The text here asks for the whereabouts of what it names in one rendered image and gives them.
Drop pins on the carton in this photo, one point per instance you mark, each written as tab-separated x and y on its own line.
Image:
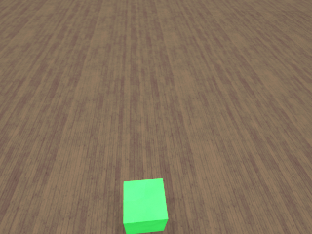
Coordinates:
144	206

